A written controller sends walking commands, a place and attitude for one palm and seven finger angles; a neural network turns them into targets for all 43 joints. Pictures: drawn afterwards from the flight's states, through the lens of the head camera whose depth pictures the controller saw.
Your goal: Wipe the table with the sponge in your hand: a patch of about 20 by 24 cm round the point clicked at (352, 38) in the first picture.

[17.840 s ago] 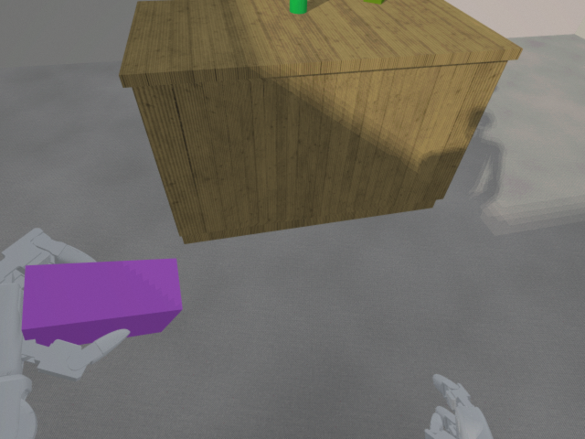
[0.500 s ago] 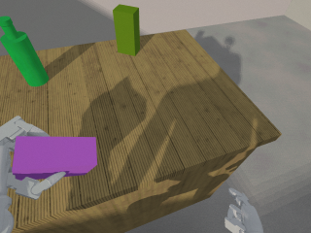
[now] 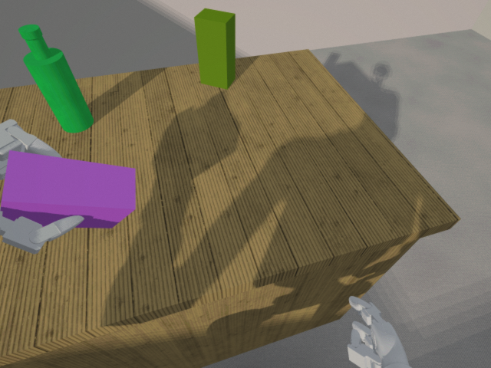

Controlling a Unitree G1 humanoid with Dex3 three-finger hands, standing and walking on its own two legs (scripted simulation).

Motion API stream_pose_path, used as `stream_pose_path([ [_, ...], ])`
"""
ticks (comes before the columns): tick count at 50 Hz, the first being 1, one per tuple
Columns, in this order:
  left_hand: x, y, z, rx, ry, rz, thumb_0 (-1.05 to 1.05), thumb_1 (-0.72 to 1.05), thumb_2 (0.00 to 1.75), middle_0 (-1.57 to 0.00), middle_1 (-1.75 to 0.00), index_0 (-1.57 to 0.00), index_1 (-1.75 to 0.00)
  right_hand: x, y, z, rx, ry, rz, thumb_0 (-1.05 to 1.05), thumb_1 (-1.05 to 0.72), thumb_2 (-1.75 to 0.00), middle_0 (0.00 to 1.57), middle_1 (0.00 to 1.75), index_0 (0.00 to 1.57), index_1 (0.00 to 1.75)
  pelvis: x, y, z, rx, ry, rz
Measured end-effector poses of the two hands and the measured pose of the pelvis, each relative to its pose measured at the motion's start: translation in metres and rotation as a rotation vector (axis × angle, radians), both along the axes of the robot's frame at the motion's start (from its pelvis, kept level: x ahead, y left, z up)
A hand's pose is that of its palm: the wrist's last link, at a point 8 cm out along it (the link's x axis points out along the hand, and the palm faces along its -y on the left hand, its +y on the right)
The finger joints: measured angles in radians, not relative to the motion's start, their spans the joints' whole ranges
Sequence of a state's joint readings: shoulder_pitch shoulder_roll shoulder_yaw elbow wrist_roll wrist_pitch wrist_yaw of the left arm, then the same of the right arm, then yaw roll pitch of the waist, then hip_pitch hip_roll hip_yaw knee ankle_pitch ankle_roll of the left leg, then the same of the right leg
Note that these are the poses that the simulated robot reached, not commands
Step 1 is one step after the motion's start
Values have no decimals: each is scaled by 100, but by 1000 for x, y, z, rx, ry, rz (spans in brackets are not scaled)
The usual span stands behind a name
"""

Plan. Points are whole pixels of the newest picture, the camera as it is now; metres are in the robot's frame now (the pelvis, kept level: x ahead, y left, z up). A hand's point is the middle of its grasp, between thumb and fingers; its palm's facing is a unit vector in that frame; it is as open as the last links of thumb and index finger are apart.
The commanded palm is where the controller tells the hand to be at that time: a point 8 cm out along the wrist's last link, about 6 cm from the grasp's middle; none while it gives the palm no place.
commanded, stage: turn the palm down, sponge in hand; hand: left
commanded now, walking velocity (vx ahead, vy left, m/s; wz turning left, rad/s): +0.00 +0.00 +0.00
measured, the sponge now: (89, 197) +0.27 +0.25 +0.16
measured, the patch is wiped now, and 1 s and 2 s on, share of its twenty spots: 0.00 0.00 0.00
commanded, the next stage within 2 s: none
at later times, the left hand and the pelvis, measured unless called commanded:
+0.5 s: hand (56, 250) +0.20 +0.25 +0.16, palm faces +0.27 -0.54 -0.80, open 9.9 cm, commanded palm +0.16 +0.26 +0.22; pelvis -0.04 -0.05 -0.01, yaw +1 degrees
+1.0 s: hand (59, 234) +0.21 +0.25 +0.18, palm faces +0.20 -0.35 -0.91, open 9.9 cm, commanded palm +0.18 +0.26 +0.25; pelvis -0.01 -0.03 -0.01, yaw -1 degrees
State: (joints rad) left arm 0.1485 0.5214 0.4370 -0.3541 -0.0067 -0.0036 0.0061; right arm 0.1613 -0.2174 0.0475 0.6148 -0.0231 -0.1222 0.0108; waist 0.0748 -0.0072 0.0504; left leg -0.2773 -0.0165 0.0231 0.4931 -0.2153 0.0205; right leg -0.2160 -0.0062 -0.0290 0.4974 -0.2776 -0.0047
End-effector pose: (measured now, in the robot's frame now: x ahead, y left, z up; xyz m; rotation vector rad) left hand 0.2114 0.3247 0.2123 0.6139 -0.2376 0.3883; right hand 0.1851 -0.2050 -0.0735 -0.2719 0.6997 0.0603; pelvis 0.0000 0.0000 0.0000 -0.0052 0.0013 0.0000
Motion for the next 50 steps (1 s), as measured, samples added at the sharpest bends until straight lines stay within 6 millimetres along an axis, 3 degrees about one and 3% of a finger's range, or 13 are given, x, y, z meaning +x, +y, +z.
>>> stream_pose_path([
  [3,-7,-16,-8,-54,96,-16,-1,-48,102,-74,-135,-75,-135,7,-5,3,45,-66,-22,1,-90,-90,20,30,20,30,-1,-1,-2,2,-8,-28],
  [7,-26,-51,-22,48,246,-84,-1,-47,102,-74,-135,-75,-135,15,-13,8,60,-123,-29,1,-90,-90,20,30,20,30,-7,-6,-5,4,-20,-23],
  [10,-46,-67,-21,108,238,-114,-1,-48,102,-74,-135,-76,-134,16,-20,11,47,-143,-29,1,-90,-90,20,30,20,30,-13,-16,-7,7,-24,-15],
  [13,-64,-65,-6,137,129,-62,-1,-48,102,-75,-134,-76,-134,14,-27,9,28,-137,-21,1,-90,-90,20,30,20,30,-20,-28,-8,3,-33,3],
  [17,-76,-47,10,164,52,113,-1,-48,102,-75,-134,-76,-134,6,-39,-2,12,-99,-18,1,-90,-90,20,30,20,30,-28,-41,-10,-1,-51,30],
  [22,-65,-38,1,180,244,212,-1,-48,102,-74,-135,-76,-134,-6,-54,-16,26,-79,-64,1,-90,-90,20,30,20,30,-35,-50,-12,4,-68,27],
  [26,-43,-61,-11,265,369,99,-1,-48,102,-74,-135,-76,-134,-14,-65,-20,39,-96,-116,1,-90,-90,20,30,20,30,-36,-54,-14,8,-74,6],
  [30,-28,-94,-2,355,284,-54,-1,-48,102,-74,-135,-76,-134,-19,-74,-20,34,-109,-155,1,-90,-90,20,30,20,30,-31,-56,-16,8,-64,-12],
  [33,-26,-105,17,403,176,-71,-1,-48,102,-75,-134,-76,-134,-21,-80,-22,29,-97,-177,1,-90,-90,20,30,20,30,-23,-55,-17,8,-56,-24],
  [38,-27,-83,39,435,161,92,-1,-48,102,-75,-134,-76,-134,-18,-85,-29,24,-42,-202,1,-90,-90,20,30,20,30,-13,-47,-17,16,-51,-36],
  [44,-30,-47,25,447,379,227,-1,-48,102,-74,-135,-76,-134,-5,-78,-25,14,-34,-202,1,-90,-90,20,30,20,30,-10,-37,-13,20,-44,-28],
  [47,-31,-49,15,458,412,184,-1,-48,102,-74,-135,-76,-134,6,-65,-16,9,-73,-174,1,-90,-90,19,30,20,30,-12,-32,-12,15,-42,-20],
  [50,-32,-64,10,496,376,104,-1,-48,102,-74,-135,-76,-134,19,-47,-5,15,-123,-139,1,-90,-90,19,30,20,30,-13,-27,-10,9,-44,-16],
])
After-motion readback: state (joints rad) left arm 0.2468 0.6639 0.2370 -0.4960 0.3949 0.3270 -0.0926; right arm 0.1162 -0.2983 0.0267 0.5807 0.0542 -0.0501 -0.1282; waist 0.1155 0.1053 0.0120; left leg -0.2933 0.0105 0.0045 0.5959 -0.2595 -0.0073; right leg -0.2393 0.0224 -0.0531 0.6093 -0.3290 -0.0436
